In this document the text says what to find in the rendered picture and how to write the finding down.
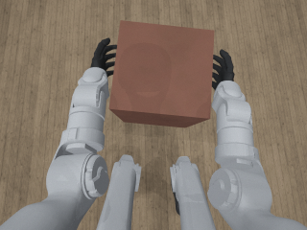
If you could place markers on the robot right forearm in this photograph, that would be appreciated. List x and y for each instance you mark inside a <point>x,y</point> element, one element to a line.
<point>235,144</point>

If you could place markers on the right robot hand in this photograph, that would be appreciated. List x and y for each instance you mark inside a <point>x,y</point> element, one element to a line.
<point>225,71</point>

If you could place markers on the robot right thigh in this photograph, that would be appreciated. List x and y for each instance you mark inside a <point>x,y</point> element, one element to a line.
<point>194,210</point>

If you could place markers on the robot left forearm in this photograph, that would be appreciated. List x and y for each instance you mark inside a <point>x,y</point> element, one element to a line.
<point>84,132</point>

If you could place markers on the robot right shin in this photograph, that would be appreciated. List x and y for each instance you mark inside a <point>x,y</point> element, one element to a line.
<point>183,159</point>

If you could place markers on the carton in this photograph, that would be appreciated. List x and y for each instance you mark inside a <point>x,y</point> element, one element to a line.
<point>162,74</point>

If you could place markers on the left robot upper arm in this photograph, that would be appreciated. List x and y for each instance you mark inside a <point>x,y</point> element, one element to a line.
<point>73,183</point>

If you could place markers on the left robot hand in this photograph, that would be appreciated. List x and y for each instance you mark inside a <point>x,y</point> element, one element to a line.
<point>100,58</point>

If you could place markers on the right robot upper arm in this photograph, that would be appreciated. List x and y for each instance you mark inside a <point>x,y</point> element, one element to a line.
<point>244,200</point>

